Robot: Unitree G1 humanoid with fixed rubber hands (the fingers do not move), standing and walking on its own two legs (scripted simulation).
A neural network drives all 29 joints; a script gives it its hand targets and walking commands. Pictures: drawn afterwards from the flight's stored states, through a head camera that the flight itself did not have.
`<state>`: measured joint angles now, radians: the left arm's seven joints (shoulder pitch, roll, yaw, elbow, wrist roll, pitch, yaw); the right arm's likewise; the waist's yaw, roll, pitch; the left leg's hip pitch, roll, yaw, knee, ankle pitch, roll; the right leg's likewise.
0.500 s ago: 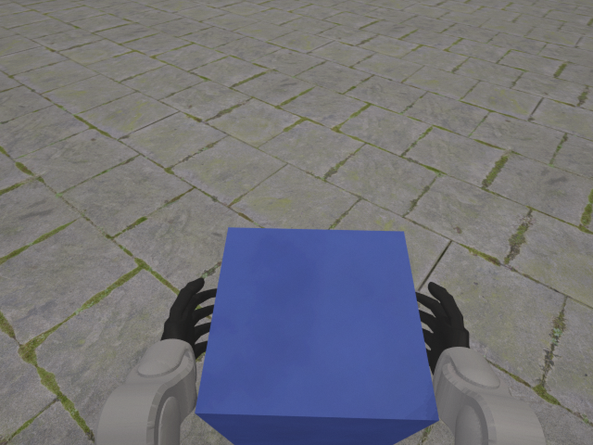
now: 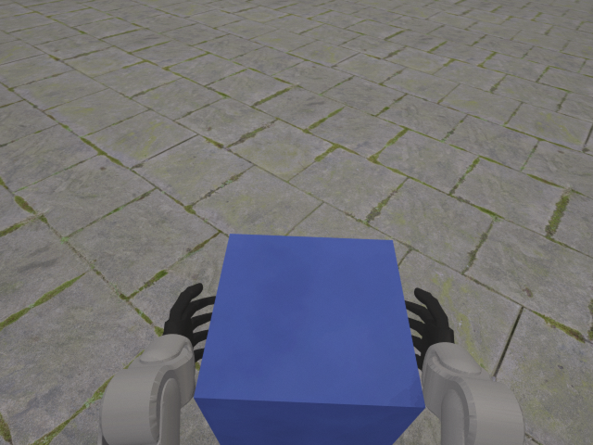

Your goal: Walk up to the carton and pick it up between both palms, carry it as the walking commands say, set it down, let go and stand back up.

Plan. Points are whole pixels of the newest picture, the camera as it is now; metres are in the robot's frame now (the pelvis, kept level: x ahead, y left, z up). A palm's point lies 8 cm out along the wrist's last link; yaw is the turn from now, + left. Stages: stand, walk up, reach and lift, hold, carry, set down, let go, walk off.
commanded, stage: carry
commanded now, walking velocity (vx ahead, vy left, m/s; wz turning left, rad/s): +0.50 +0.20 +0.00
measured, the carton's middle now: (305, 353) +0.27 -0.01 +0.01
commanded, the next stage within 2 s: none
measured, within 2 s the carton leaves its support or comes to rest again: neither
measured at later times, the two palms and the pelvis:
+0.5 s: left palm (125, 174) +0.54 +0.30 +0.10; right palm (300, 164) +0.58 +0.00 +0.10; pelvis +0.32 +0.13 +0.01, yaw +3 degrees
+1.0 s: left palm (117, 94) +0.85 +0.43 +0.09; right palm (247, 86) +0.89 +0.13 +0.10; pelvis +0.63 +0.26 +0.01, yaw +4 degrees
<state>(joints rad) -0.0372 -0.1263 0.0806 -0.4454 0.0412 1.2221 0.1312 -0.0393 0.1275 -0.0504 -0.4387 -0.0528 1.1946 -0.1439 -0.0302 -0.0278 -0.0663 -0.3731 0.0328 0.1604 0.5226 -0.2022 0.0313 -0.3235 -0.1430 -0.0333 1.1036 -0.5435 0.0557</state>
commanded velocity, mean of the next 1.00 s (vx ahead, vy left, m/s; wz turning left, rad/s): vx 0.50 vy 0.20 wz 0.00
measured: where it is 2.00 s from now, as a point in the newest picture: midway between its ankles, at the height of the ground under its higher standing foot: (180, 280)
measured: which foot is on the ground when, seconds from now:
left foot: down 0.00-0.26, up 0.28-0.50, down 0.52-0.84, up 0.86-1.00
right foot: up 0.00-0.20, down 0.22-0.54, up 0.56-0.80, down 0.82-1.00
